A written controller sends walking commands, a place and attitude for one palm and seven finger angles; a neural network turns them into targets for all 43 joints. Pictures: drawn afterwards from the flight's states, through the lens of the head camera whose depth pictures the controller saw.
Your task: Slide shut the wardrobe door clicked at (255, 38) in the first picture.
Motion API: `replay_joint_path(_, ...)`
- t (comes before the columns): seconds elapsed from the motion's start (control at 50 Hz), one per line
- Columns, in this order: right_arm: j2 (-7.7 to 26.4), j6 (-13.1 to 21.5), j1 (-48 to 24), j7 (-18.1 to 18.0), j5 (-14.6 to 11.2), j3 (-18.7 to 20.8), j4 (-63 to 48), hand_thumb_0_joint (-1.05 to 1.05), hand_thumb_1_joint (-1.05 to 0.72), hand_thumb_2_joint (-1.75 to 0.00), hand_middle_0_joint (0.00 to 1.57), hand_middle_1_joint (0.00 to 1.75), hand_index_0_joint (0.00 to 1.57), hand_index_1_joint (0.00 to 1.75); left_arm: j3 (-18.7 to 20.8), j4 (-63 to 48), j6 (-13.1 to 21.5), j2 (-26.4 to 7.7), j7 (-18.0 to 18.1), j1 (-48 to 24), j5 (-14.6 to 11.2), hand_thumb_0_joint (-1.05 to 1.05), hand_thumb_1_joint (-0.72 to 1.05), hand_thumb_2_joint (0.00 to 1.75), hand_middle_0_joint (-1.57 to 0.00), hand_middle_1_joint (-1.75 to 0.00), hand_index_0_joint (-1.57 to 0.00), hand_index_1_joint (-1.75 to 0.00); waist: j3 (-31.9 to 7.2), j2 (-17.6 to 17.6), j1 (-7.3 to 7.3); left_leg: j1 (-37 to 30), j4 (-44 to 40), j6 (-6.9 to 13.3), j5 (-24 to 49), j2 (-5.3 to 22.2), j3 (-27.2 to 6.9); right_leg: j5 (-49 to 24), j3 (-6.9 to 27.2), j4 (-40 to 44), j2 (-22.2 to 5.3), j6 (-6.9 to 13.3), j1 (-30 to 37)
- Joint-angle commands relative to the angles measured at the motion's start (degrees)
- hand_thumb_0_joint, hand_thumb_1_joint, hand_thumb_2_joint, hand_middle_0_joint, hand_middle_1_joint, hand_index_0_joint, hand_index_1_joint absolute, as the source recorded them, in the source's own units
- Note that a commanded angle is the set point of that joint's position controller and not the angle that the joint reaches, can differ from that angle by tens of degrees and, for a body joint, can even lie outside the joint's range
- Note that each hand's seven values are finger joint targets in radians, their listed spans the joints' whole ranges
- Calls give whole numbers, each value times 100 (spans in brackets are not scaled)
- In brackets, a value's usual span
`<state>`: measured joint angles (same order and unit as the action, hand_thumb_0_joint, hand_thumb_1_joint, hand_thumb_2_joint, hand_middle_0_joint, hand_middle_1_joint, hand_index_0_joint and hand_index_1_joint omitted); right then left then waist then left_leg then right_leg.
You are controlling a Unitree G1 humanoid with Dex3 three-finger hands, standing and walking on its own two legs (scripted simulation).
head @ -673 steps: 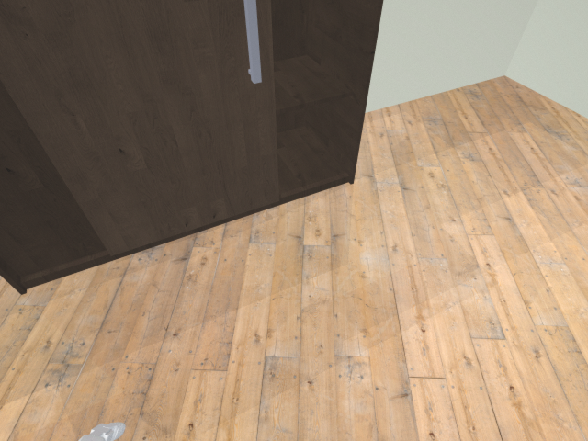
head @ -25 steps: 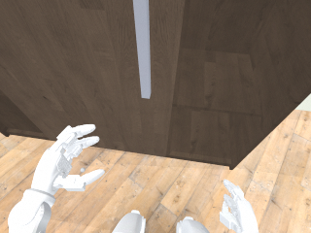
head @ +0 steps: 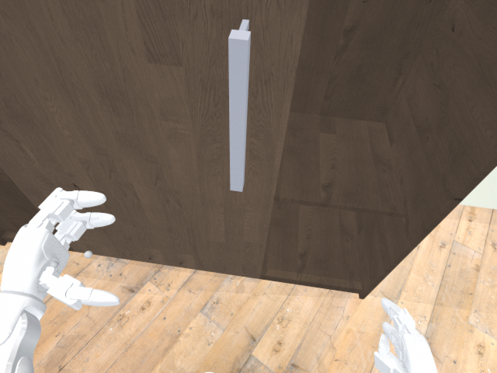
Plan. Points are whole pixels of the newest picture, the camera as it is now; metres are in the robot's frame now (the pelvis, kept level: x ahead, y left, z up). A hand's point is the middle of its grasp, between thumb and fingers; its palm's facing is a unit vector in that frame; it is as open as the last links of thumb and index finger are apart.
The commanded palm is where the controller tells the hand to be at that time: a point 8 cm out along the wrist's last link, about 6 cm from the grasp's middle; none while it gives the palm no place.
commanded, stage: raise the hand with hooked fingers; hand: left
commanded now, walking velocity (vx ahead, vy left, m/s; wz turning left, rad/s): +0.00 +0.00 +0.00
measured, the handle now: (240, 119) +0.52 +0.06 +0.12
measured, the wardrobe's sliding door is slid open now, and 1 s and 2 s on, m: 0.41 0.41 0.41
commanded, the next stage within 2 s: move the hooked fingers beside the handle in 0.84 s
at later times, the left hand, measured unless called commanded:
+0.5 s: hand (70, 223) +0.27 +0.26 +0.13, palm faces -0.01 -1.00 -0.05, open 14.0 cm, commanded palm +0.24 +0.31 +0.14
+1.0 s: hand (72, 229) +0.26 +0.25 +0.14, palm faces +0.02 -1.00 -0.04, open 14.0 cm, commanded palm +0.24 +0.29 +0.14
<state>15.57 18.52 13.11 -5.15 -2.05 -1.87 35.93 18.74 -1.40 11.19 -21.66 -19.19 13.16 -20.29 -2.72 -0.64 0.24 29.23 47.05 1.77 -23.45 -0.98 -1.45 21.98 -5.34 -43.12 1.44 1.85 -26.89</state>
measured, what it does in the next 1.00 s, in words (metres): stands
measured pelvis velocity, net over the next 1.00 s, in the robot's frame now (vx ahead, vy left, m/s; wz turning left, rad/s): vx -0.01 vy -0.02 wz -0.01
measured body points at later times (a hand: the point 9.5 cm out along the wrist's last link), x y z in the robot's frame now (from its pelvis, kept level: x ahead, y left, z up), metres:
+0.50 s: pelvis +0.00 -0.01 +0.02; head +0.01 -0.02 +0.47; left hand +0.27 +0.31 +0.14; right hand +0.17 -0.27 -0.06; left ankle +0.00 +0.09 -0.71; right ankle +0.00 -0.10 -0.71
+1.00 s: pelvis -0.01 -0.02 +0.02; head -0.01 -0.03 +0.47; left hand +0.25 +0.30 +0.14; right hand +0.16 -0.26 -0.06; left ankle +0.00 +0.09 -0.71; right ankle +0.00 -0.10 -0.71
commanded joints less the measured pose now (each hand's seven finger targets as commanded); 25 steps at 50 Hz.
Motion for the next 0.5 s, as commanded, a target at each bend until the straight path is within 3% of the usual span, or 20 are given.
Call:
replay_joint_path(0.0, 857, 243, -241, -50, -100, 263, -710, 0, -90, -90, 20, 30, 20, 30, 563, -750, 104, -1114, -227, -905, -181, 0, -50, 30, -30, -120, -30, -120, -973, -716, 56, -973, -990, -308, 2204, 106, -367, -1695, 122, 599, 121, -67, 534)
replay_joint_path(0.1, 896, 93, -395, -174, -191, 211, -760, 0, -90, -90, 20, 30, 20, 30, 727, -182, -579, -1389, -649, -1551, -278, 0, -50, 30, -30, -120, -30, -120, -775, -153, 52, -899, -1193, -168, 1710, 87, -314, -1613, 211, 917, 86, -92, 744)
replay_joint_path(0.16, 866, 90, -461, -229, -162, 180, -739, 0, -90, -90, 20, 30, 20, 30, 1020, -292, -521, -1700, -656, -2300, -343, 0, -50, 30, -30, -120, -30, -120, -934, -128, 63, -1091, -1276, -143, 1707, 68, -357, -1523, 257, 1053, 99, -73, 894)
replay_joint_path(0.22, 875, 101, -449, -240, -106, 173, -674, 0, -90, -90, 20, 30, 20, 30, 1317, -305, -298, -2029, -611, -2581, -332, 0, -50, 30, -30, -120, -30, -120, -1197, -355, 137, -1288, -1278, -155, 1926, 41, -319, -1691, 317, 1107, 119, -62, 1061)
replay_joint_path(0.28, 843, 82, -475, -241, -136, 159, -625, 0, -90, -90, 20, 30, 20, 30, 1163, 41, -274, -1878, -685, -2588, -315, 0, -50, 30, -30, -120, -30, -120, -1009, -490, 112, -1283, -1397, -161, 1825, 45, -308, -1660, 321, 1206, 90, -52, 1100)
replay_joint_path(0.32, 895, 55, -496, -247, -149, 165, -625, 0, -90, -90, 20, 30, 20, 30, 1272, 261, -410, -2101, -756, -2579, -244, 0, -50, 30, -30, -120, -30, -120, -1064, -520, 166, -1276, -1395, -127, 1825, 29, -268, -1695, 403, 1257, 58, -56, 1217)
replay_joint_path(0.38, 869, 7, -529, -216, -224, 179, -700, 0, -90, -90, 20, 30, 20, 30, 876, 556, -718, -1657, -949, -2268, -289, 0, -50, 30, -30, -120, -30, -120, -876, -360, 134, -1124, -1424, -125, 1702, 46, -231, -1714, 459, 1297, -9, -82, 1180)
replay_joint_path(0.44, 891, -13, -553, -194, -243, 201, -756, 0, -90, -90, 20, 30, 20, 30, 938, 487, -850, -1765, -988, -2377, -321, 0, -50, 30, -30, -120, -30, -120, -872, -209, 137, -997, -1364, -114, 1636, 65, -229, -1633, 592, 1316, -74, -101, 1186)
replay_joint_path(0.48, 892, -12, -559, -186, -216, 227, -778, 0, -90, -90, 20, 30, 20, 30, 1086, 318, -756, -1863, -932, -2537, -363, 0, -50, 30, -30, -120, -30, -120, -957, -121, 118, -1010, -1303, -111, 1660, 56, -226, -1661, 673, 1329, -88, -124, 1215)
